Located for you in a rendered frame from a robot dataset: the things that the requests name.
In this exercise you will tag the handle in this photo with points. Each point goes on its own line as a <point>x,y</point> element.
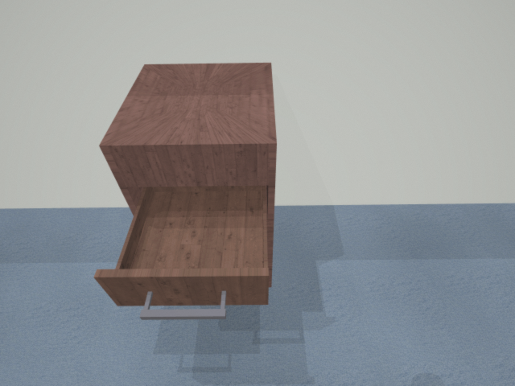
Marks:
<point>147,314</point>

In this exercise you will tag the drawer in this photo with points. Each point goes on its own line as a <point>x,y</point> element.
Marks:
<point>188,244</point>

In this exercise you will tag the cabinet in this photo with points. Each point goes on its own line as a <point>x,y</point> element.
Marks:
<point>196,125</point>

